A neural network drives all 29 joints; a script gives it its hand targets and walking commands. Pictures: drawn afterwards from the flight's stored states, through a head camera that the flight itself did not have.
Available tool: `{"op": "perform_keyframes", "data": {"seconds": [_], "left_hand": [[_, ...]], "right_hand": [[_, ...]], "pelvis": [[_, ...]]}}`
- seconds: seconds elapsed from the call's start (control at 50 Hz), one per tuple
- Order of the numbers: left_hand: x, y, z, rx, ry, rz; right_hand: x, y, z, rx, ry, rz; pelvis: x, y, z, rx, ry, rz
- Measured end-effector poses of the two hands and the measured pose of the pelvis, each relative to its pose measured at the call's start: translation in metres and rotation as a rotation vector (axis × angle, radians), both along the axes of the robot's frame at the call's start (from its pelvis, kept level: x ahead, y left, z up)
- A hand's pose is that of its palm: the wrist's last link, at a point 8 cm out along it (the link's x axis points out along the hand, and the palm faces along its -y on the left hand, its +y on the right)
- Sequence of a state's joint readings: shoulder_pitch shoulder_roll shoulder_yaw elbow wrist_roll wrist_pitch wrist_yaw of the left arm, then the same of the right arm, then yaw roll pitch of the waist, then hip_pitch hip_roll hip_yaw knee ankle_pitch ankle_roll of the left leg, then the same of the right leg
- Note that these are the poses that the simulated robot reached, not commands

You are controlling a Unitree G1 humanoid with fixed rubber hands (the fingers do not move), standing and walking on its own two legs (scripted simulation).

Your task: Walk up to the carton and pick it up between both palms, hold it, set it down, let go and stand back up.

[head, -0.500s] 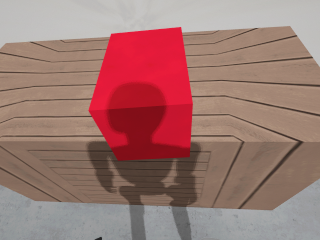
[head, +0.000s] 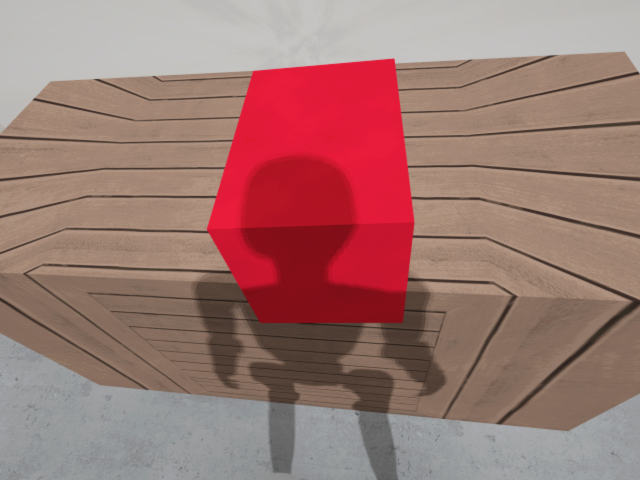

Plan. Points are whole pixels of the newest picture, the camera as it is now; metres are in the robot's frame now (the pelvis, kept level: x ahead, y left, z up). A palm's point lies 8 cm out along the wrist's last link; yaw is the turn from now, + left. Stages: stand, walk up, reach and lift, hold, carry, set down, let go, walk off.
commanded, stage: walk up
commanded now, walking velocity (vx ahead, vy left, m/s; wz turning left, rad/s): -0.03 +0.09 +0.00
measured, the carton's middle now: (325, 193) +0.47 +0.02 +0.07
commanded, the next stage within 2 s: stand in 1.18 s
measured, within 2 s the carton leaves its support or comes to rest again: neither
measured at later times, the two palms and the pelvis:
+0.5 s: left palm out of the picture -0.02 +0.31 -0.15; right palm out of the picture +0.00 -0.14 -0.15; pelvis -0.03 +0.07 -0.01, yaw -1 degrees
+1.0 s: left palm out of the picture -0.08 +0.26 -0.15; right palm out of the picture -0.07 -0.15 -0.15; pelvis -0.05 +0.06 +0.00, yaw +1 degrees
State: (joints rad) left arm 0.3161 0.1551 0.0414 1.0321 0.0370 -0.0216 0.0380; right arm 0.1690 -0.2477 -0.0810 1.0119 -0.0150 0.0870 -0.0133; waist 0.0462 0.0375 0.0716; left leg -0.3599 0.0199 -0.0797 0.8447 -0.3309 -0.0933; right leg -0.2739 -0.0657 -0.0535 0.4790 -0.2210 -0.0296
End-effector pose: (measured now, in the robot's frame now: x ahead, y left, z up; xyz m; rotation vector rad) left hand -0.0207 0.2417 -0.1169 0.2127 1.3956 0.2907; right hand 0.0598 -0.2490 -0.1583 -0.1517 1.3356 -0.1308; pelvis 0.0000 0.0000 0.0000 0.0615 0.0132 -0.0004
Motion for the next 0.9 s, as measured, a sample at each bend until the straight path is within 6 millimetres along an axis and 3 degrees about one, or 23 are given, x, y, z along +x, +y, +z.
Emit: {"op": "perform_keyframes", "data": {"seconds": [0.16, 0.26, 0.38, 0.54, 0.76, 0.9], "left_hand": [[0.027, 0.041, -0.040, -0.090, -0.098, -0.010], [0.027, 0.057, -0.038, -0.126, -0.080, 0.004], [0.013, 0.067, -0.039, -0.129, -0.029, -0.001], [-0.007, 0.060, -0.031, -0.096, 0.002, -0.010], [-0.035, 0.023, -0.033, -0.164, 0.016, -0.019], [-0.051, 0.015, -0.034, -0.175, 0.040, -0.018]], "right_hand": [[-0.015, 0.045, 0.021, -0.095, -0.033, 0.014], [-0.036, 0.073, 0.032, -0.094, -0.037, 0.018], [-0.046, 0.104, 0.027, -0.045, -0.069, 0.009], [-0.067, 0.108, 0.005, 0.003, -0.044, -0.015], [-0.099, 0.094, 0.011, 0.002, 0.023, -0.032], [-0.117, 0.092, 0.010, 0.003, 0.067, -0.039]], "pelvis": [[-0.014, 0.039, -0.010, -0.038, -0.010, 0.014], [-0.015, 0.060, -0.001, -0.078, -0.009, 0.007], [-0.020, 0.072, -0.001, -0.064, -0.009, -0.007], [-0.028, 0.075, -0.006, -0.051, -0.035, -0.007], [-0.041, 0.063, -0.001, -0.058, -0.051, 0.008], [-0.047, 0.058, -0.001, -0.059, -0.052, 0.007]]}}
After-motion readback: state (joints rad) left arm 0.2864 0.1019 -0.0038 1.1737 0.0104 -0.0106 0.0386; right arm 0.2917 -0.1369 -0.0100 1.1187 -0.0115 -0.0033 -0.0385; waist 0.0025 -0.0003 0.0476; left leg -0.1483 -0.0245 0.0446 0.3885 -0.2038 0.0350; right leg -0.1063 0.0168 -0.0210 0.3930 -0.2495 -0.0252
